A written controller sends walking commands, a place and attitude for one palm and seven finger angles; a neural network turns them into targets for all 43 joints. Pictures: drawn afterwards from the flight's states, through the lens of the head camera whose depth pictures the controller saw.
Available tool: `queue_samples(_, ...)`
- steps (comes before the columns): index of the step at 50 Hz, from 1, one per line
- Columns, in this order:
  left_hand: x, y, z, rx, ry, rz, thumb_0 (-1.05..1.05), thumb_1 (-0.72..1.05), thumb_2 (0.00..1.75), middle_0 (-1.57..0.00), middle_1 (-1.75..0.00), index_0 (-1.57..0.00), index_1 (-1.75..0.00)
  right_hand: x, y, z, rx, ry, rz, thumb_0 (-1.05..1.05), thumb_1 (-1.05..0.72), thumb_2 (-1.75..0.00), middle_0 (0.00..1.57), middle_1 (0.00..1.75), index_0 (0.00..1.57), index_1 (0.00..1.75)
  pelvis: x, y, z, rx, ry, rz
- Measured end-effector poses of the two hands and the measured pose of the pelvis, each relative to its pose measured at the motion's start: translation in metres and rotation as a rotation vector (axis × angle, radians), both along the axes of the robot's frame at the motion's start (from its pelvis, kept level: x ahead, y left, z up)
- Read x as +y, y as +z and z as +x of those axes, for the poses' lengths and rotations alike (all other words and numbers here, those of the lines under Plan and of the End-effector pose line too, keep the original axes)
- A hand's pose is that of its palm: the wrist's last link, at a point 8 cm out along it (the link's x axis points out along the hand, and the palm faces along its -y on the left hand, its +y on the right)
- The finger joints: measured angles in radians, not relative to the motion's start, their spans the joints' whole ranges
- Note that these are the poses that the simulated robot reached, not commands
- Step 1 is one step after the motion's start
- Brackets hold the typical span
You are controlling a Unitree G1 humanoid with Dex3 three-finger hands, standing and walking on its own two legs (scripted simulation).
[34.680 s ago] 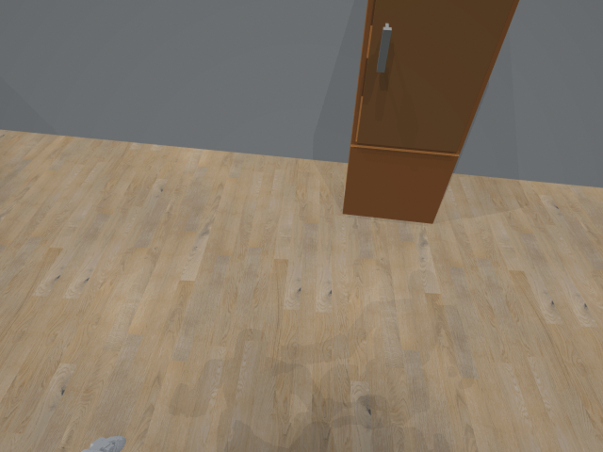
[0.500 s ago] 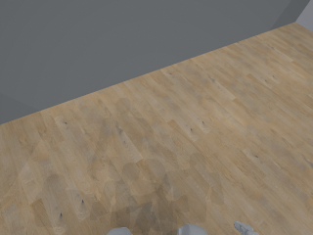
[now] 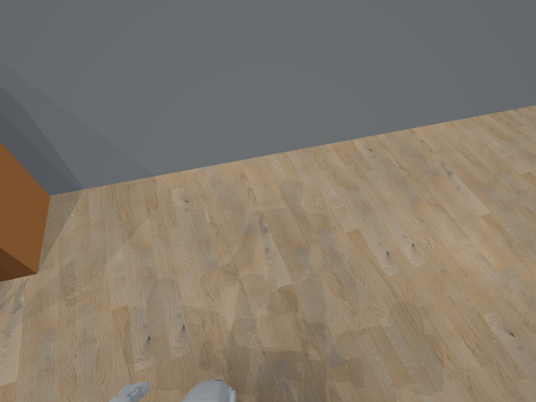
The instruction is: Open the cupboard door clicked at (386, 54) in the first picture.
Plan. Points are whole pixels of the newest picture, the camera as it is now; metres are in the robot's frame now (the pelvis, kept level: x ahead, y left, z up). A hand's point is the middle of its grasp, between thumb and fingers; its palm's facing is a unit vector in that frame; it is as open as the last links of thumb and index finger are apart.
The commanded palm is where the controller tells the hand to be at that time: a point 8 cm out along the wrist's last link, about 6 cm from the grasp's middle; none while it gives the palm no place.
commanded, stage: turn to face it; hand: left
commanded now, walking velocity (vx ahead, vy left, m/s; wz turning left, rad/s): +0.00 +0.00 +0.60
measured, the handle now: out of the picture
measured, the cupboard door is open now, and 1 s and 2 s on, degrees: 47 47 47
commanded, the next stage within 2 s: take the last steps up to it in 1.56 s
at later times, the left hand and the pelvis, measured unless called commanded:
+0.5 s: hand out of the picture +0.06 +0.23 -0.16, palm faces +0.30 -0.90 -0.30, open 7.4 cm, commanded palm none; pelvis +0.01 -0.02 -0.01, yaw +17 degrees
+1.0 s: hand out of the picture -0.05 +0.21 -0.17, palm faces +0.60 -0.76 -0.26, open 7.4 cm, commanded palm none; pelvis +0.02 -0.01 -0.01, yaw +35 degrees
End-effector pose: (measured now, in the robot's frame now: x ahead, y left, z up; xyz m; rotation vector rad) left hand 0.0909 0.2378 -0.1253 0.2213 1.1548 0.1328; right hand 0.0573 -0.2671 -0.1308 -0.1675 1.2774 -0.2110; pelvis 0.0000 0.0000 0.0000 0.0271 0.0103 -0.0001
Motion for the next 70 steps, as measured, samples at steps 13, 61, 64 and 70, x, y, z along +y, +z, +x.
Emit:
queue_samples(13, 0.051, -0.026, -0.073, 0.128, 0.231, -0.009, 0.01, 0.91, 0.90, -0.20, -0.30, -0.20, -0.30, 0.047, 0.012, 0.078, -0.105, 0.254, -0.050, 0.00, -0.91, -0.90, 0.21, 0.30, 0.20, 0.30, 0.018, -0.008, 0.001, 0.016, 0.157, -0.036)
queue_samples(61, -0.018, 0.007, -0.156, -0.007, 0.778, 0.087, 0.00, 0.91, 0.90, -0.20, -0.30, -0.20, -0.30, 0.092, -0.019, 0.217, -0.029, 0.783, 0.040, 0.00, -0.91, -0.90, 0.21, 0.30, 0.20, 0.30, -0.038, -0.011, 0.045, -0.008, 0.752, -0.021)
queue_samples(64, -0.037, 0.008, -0.162, 0.015, 0.819, 0.055, 0.00, 0.91, 0.90, -0.20, -0.30, -0.20, -0.30, 0.096, -0.013, 0.227, -0.020, 0.811, 0.036, 0.00, -0.91, -0.90, 0.21, 0.30, 0.20, 0.30, -0.037, -0.005, 0.049, -0.010, 0.791, -0.012)
queue_samples(70, -0.067, -0.008, -0.179, 0.050, 0.895, -0.042, 0.00, 0.90, 0.90, -0.21, -0.30, -0.20, -0.30, 0.127, 0.002, 0.242, -0.039, 0.894, 0.024, 0.01, -0.91, -0.90, 0.20, 0.30, 0.20, 0.30, -0.029, -0.001, 0.052, 0.002, 0.853, 0.002)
